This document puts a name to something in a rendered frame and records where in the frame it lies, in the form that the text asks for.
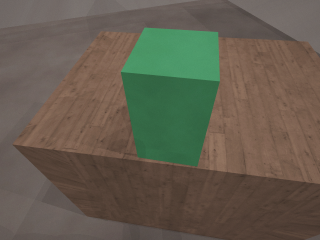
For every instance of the carton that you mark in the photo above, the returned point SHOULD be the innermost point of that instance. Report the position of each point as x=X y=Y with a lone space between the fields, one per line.
x=170 y=80

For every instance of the pedestal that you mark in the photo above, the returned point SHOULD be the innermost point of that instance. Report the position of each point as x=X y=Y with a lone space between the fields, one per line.
x=258 y=175

